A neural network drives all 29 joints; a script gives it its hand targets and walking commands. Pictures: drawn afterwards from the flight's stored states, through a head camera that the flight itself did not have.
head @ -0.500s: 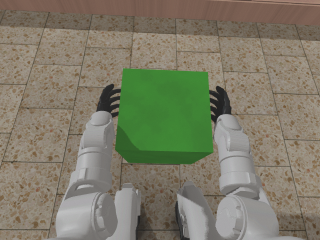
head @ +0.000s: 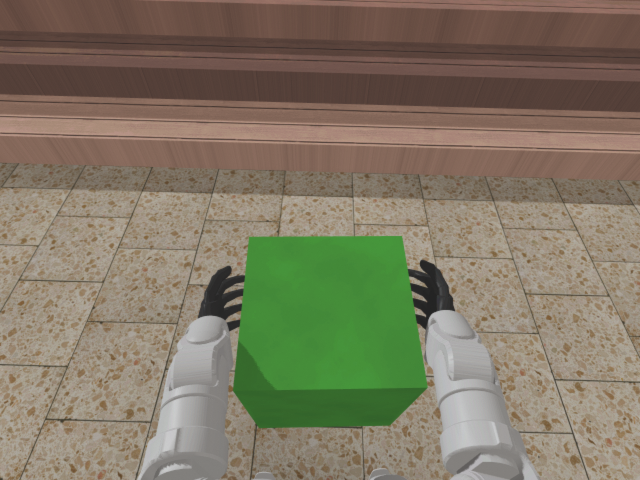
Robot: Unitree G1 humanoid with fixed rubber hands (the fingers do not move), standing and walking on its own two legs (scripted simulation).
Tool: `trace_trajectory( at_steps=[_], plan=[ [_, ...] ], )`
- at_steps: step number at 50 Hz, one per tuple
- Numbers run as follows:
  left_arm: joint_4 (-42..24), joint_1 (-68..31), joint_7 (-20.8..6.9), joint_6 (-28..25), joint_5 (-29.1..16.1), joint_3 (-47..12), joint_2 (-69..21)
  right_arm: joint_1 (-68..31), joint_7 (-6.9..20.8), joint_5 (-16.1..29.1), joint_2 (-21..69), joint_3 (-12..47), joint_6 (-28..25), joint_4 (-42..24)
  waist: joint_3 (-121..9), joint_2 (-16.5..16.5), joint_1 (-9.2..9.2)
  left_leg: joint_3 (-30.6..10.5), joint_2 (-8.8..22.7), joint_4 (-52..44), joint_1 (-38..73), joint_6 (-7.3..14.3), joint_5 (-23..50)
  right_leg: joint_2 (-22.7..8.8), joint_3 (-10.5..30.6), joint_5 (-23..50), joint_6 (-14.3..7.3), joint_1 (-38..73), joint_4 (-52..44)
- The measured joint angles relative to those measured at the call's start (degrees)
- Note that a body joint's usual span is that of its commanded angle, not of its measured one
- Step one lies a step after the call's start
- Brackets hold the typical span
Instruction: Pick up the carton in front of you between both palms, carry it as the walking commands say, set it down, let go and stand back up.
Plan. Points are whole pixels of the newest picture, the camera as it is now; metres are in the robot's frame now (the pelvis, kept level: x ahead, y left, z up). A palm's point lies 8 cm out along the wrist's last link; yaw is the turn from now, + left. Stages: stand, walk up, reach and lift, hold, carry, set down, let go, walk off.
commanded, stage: reach and lift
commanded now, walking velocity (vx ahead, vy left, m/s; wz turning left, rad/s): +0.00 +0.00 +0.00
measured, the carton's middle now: (325, 339) +0.33 +0.00 -0.08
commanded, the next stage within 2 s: hold in 1.28 s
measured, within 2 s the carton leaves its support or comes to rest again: neither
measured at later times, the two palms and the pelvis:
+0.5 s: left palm (195, 319) +0.30 +0.15 +0.06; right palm (457, 306) +0.30 -0.15 +0.07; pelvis +0.00 +0.00 +0.04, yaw +0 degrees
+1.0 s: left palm (193, 304) +0.31 +0.15 +0.08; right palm (457, 292) +0.31 -0.15 +0.08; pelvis +0.02 +0.00 +0.05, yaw +0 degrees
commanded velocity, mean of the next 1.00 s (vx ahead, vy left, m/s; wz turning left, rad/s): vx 0.00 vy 0.00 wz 0.00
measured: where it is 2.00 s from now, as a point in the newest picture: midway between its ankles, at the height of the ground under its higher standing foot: outside the picture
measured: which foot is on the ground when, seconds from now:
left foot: down 0.00-1.00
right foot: down 0.00-1.00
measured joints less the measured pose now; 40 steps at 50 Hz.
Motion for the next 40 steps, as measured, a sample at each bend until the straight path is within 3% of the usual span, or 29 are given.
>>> trace_trajectory(
  at_steps=[16, 24, 40],
  plan=[
    [-6.48, 5.26, -1.06, 9.02, 2.80, -0.98, -1.89, 3.54, 1.73, -2.51, 0.12, 2.62, 9.01, -4.18, 5.88, 0.61, 0.54, -0.22, 0.43, -19.18, 27.94, 0.10, 6.70, -0.59, 0.11, 6.61, -0.25, 27.82, -18.97],
    [-5.22, 2.51, -2.06, 10.00, 4.88, 0.89, -2.18, 1.21, 2.52, -5.22, 0.92, 0.44, 9.90, -3.46, 9.71, 0.31, 0.75, -0.14, 0.48, -20.05, 30.36, 0.15, 7.46, -0.57, 0.22, 7.38, -0.26, 30.18, -19.78],
    [-9.83, 4.90, -1.81, 11.80, 4.30, -2.25, -2.03, 3.48, 3.00, -4.42, 0.18, 3.39, 11.34, -7.51, 9.93, 0.25, 0.79, 0.19, 0.51, -24.14, 33.68, 0.32, 8.28, -0.78, 0.64, 8.43, -0.07, 33.51, -24.13]
  ],
)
